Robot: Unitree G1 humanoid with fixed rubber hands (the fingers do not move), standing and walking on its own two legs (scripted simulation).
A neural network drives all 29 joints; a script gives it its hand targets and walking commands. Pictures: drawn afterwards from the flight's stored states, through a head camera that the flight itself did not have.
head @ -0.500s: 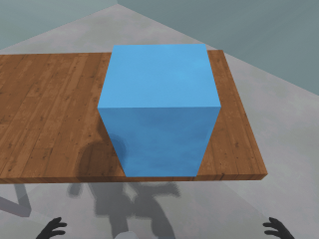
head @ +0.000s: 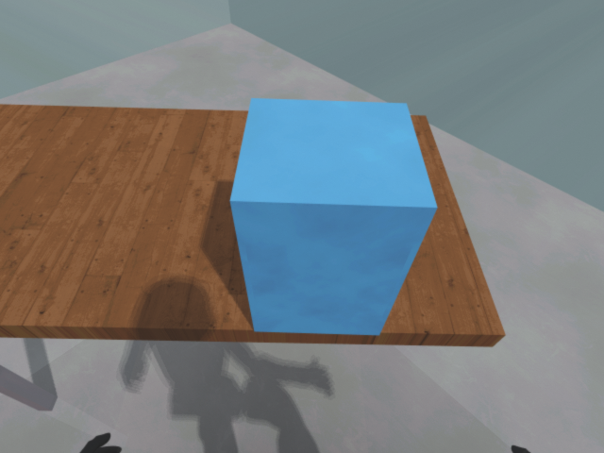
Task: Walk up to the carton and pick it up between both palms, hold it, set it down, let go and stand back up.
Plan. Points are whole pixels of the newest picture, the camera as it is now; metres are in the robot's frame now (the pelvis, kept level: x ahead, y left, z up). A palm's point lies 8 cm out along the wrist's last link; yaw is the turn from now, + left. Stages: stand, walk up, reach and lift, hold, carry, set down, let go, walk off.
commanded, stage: walk up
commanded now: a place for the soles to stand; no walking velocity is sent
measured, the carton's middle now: (322, 229) +0.40 -0.01 +0.07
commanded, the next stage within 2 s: reach and lift in 1.00 s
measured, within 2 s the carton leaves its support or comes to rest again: neither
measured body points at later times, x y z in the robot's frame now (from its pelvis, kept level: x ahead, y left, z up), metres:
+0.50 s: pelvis +0.00 +0.01 +0.01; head +0.02 +0.03 +0.46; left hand +0.04 +0.32 -0.13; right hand +0.12 -0.28 -0.11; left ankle +0.08 +0.15 -0.74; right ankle -0.02 -0.12 -0.74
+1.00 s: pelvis +0.01 +0.02 +0.01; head +0.02 +0.03 +0.46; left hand +0.08 +0.33 -0.13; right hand +0.11 -0.28 -0.11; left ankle +0.08 +0.15 -0.74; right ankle -0.02 -0.12 -0.74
